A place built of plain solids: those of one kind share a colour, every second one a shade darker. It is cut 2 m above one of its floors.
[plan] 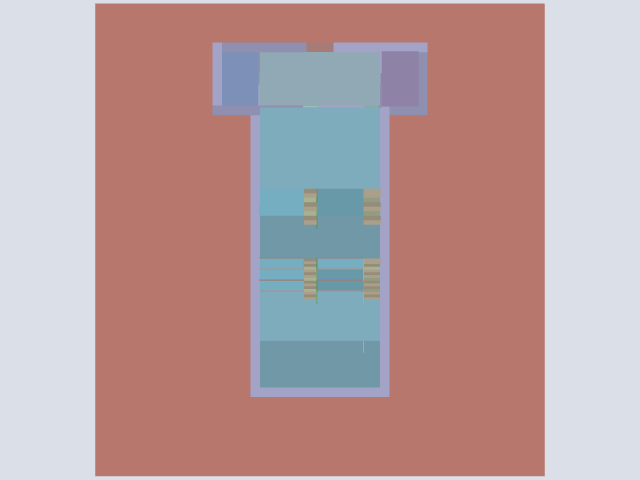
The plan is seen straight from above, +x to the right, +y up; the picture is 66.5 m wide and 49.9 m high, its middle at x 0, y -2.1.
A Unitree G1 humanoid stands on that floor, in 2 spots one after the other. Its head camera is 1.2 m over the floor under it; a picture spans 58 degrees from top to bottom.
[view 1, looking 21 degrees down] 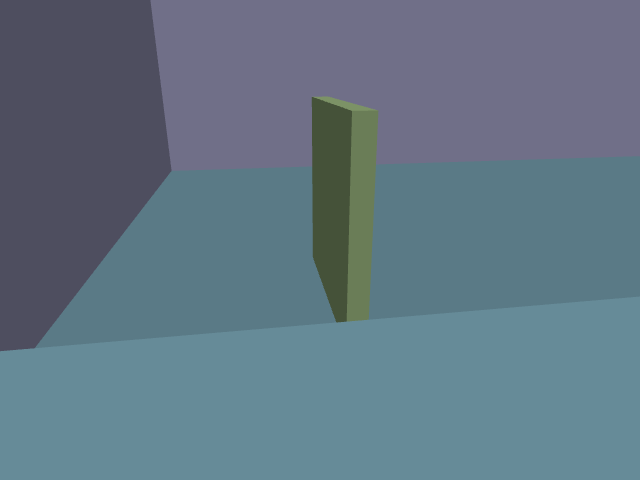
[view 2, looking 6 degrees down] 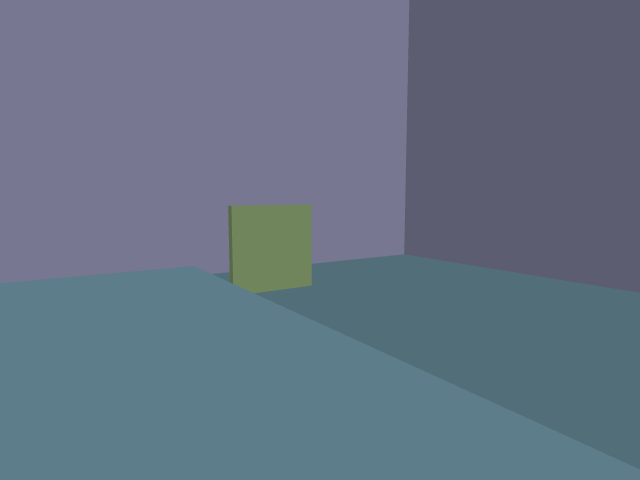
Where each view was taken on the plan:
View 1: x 5.03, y -10.68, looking -99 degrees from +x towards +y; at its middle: wall_sep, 3.02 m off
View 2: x -1.00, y -10.43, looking -33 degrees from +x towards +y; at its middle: wall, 8.66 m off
